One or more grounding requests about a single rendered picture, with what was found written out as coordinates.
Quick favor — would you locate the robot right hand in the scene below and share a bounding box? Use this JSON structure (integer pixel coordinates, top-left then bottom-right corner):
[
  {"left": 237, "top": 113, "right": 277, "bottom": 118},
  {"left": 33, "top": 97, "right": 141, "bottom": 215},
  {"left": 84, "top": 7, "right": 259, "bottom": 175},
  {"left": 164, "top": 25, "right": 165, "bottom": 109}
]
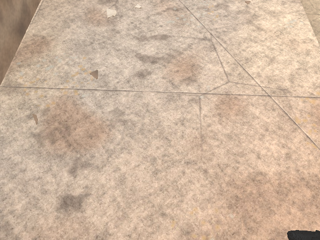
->
[{"left": 287, "top": 230, "right": 320, "bottom": 240}]

